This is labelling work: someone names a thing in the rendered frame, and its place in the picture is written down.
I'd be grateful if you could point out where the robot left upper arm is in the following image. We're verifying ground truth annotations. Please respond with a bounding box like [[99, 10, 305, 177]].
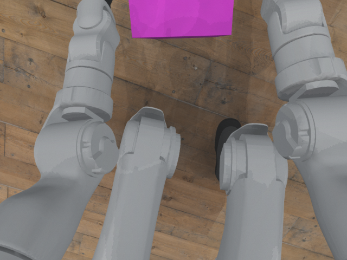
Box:
[[0, 119, 119, 260]]

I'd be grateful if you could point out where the robot right forearm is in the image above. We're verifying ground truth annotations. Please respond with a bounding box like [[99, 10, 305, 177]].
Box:
[[260, 0, 347, 102]]

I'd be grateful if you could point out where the robot left forearm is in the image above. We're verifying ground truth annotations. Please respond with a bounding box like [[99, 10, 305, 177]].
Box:
[[41, 0, 120, 130]]

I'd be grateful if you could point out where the left robot thigh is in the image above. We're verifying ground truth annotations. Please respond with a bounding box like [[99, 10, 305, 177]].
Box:
[[92, 116, 181, 260]]

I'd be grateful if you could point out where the carton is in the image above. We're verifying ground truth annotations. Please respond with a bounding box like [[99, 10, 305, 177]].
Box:
[[128, 0, 234, 39]]

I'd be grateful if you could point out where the robot right upper arm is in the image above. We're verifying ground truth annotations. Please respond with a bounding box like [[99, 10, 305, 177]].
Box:
[[272, 95, 347, 260]]

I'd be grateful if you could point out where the robot right shin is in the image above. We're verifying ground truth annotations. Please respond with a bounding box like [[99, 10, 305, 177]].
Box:
[[226, 123, 288, 188]]

